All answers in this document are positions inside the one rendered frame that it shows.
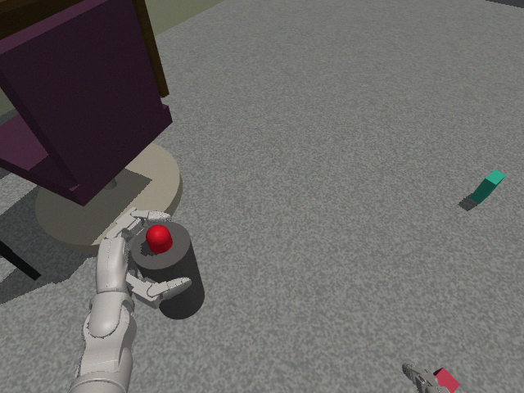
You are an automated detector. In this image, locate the right robot hand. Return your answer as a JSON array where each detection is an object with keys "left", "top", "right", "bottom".
[{"left": 402, "top": 363, "right": 450, "bottom": 393}]

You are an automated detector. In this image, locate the left robot hand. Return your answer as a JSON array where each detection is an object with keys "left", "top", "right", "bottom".
[{"left": 96, "top": 207, "right": 192, "bottom": 309}]

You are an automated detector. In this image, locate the desk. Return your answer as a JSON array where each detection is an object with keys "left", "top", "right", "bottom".
[{"left": 0, "top": 0, "right": 169, "bottom": 97}]

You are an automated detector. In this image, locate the office chair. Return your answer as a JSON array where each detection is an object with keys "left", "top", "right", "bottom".
[{"left": 0, "top": 0, "right": 183, "bottom": 254}]

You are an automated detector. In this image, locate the left robot arm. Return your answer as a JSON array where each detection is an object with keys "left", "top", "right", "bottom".
[{"left": 68, "top": 291, "right": 137, "bottom": 393}]

